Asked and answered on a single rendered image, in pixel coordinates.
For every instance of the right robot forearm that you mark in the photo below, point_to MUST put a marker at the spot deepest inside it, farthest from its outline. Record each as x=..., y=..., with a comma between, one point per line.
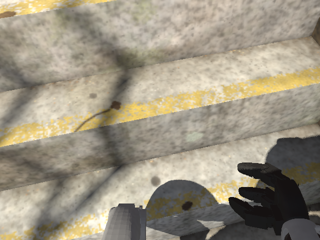
x=299, y=229

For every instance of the robot left thigh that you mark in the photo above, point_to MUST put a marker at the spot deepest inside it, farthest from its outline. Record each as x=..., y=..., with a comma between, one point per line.
x=126, y=222

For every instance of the right robot hand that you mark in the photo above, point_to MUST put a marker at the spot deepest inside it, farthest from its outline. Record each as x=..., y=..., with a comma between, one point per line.
x=285, y=203

